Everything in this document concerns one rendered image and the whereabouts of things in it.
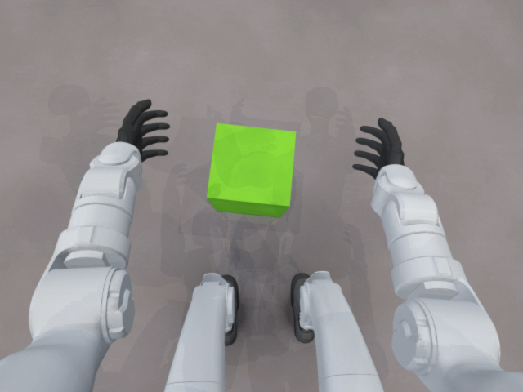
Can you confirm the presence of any robot right hand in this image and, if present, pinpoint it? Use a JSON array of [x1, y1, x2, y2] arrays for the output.
[[352, 118, 405, 180]]

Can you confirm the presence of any right robot forearm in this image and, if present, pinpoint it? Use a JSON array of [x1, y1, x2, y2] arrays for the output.
[[371, 164, 500, 361]]

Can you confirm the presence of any left robot forearm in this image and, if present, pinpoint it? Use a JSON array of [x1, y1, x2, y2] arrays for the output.
[[29, 142, 142, 338]]

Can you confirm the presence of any right robot thigh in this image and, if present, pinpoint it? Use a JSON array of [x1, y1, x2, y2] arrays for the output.
[[300, 279, 384, 392]]

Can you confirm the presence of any robot left hand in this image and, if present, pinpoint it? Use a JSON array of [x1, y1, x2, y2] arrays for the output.
[[116, 99, 170, 162]]

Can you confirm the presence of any robot right upper arm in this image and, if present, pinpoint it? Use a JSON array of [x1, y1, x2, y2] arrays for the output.
[[391, 297, 523, 392]]

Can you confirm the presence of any carton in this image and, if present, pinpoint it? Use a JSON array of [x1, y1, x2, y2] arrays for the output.
[[207, 123, 296, 218]]

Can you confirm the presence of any robot left upper arm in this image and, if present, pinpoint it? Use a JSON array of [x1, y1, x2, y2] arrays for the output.
[[0, 267, 135, 392]]

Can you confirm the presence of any robot right foot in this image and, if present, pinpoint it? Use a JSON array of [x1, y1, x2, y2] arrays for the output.
[[291, 273, 315, 343]]

